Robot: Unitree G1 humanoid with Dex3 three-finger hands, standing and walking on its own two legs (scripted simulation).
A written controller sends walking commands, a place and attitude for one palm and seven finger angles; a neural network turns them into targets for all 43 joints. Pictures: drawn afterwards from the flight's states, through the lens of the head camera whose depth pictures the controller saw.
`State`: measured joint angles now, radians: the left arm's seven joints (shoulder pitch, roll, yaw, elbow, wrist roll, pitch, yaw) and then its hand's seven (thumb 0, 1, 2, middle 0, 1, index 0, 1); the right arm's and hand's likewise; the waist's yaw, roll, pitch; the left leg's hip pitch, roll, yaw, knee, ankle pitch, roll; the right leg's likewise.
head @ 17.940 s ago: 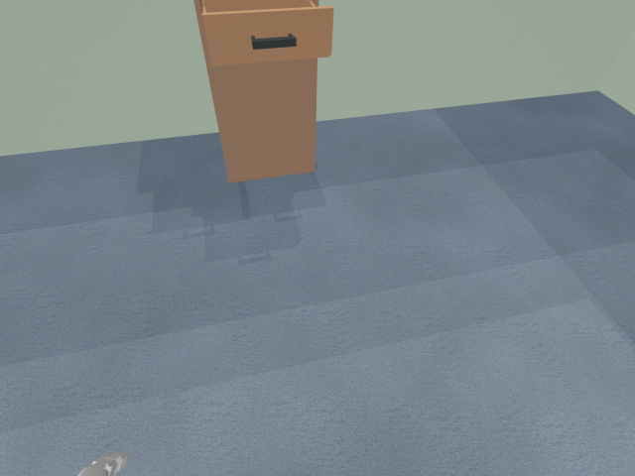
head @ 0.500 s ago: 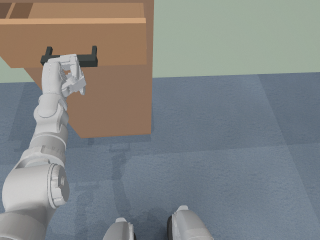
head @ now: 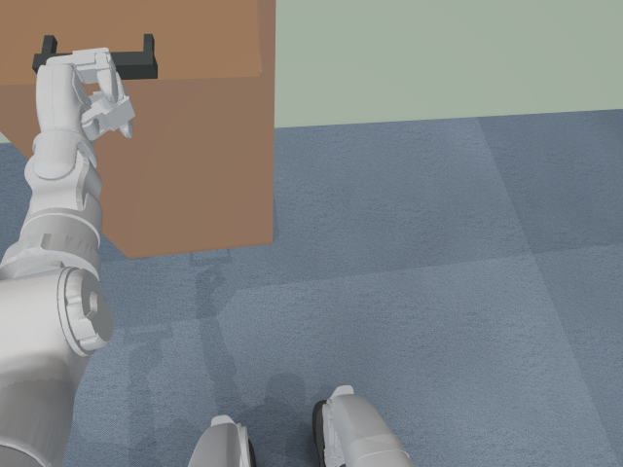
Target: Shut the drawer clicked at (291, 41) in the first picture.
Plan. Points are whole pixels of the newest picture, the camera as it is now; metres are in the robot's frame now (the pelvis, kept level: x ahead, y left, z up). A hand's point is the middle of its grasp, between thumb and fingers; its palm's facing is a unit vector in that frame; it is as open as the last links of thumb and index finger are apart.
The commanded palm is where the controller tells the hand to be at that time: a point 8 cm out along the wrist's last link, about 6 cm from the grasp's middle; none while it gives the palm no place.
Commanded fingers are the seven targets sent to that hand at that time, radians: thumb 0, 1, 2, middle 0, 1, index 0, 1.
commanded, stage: push the drawer shut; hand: left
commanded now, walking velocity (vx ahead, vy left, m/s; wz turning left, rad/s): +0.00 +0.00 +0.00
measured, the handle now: (99, 54) +0.62 +0.19 +0.08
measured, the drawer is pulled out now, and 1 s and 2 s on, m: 0.01 0.00 0.00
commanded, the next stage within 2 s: pull the fist back off the drawer in 0.46 s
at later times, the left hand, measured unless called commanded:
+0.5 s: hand (113, 89) +0.57 +0.17 +0.08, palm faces +0.02 -1.00 -0.05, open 3.3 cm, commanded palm +0.60 +0.19 +0.08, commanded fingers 0.00 0.90 0.90 -1.40 -1.60 -1.40 -1.60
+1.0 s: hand (117, 90) +0.56 +0.16 +0.08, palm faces +0.02 -1.00 -0.03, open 3.3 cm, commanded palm +0.54 +0.19 +0.08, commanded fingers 0.00 0.90 0.90 -1.40 -1.60 -1.40 -1.60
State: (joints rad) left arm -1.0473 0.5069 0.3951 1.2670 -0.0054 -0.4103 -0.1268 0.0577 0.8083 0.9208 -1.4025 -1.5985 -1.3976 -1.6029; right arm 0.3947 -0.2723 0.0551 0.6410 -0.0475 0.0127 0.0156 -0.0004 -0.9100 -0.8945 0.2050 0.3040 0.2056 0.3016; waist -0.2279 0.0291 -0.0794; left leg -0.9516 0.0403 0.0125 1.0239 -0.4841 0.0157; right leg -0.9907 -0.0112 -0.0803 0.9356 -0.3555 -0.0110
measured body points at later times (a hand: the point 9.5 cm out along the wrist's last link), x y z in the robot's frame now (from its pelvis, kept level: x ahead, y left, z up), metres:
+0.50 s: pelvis -0.01 +0.00 -0.01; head +0.16 +0.03 +0.41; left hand +0.56 +0.22 +0.08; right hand -0.06 -0.25 -0.11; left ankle -0.01 +0.11 -0.67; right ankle +0.04 -0.12 -0.67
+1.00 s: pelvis -0.02 +0.01 -0.01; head +0.15 +0.03 +0.40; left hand +0.56 +0.22 +0.08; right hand -0.08 -0.24 -0.11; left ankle -0.01 +0.11 -0.67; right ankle +0.04 -0.12 -0.67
